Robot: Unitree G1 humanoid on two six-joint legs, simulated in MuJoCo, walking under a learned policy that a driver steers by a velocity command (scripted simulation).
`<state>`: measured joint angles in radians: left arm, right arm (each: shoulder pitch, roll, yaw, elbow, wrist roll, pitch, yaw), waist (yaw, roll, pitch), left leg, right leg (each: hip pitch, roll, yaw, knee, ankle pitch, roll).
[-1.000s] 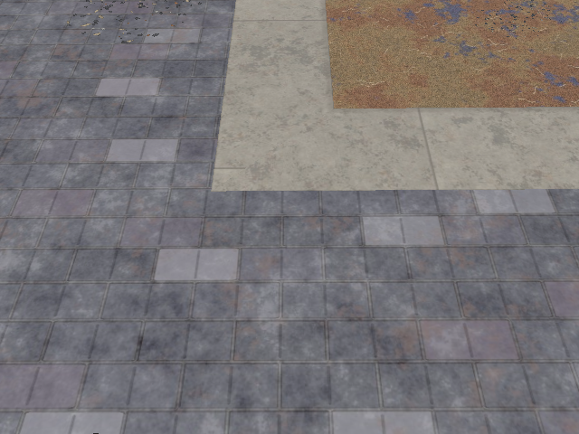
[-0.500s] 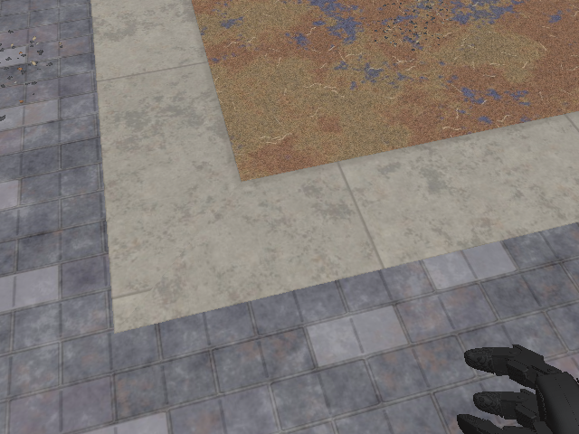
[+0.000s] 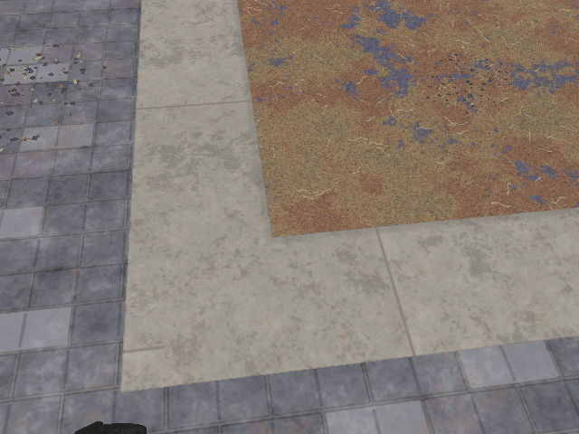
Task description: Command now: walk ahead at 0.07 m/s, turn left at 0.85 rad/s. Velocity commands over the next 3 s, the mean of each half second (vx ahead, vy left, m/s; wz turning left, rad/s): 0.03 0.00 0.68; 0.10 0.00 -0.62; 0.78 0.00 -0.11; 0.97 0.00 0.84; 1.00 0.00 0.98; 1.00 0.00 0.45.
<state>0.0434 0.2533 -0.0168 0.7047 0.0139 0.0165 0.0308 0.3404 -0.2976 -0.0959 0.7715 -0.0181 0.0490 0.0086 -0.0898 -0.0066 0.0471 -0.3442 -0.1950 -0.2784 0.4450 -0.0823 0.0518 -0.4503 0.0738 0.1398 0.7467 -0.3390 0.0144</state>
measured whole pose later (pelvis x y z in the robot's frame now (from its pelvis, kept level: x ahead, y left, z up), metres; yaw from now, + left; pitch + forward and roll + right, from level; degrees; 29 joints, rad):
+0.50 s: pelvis +0.01 -0.01 +0.00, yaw +19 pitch +1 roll +0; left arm 0.30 0.28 0.03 0.76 0.01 0.00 0.00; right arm 0.11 -0.27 -0.03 0.69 -0.02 0.07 0.02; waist 0.07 0.00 0.05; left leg -0.20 -0.01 -0.02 0.47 -0.27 0.00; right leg -0.27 -0.05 -0.11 0.52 -0.26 -0.01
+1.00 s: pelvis +0.01 -0.05 -0.01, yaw -4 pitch +1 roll +2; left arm 0.32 0.30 0.07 0.69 0.01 0.05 -0.03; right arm 0.17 -0.31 -0.06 0.71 -0.04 0.03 0.02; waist 0.02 0.05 0.03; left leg -0.45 0.06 0.04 1.03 -0.43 -0.03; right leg -0.26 0.05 -0.01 0.59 -0.35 -0.11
